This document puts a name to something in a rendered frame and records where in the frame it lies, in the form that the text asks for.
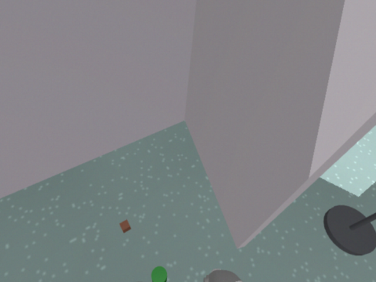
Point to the floor lamp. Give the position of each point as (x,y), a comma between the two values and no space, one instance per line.
(350,230)

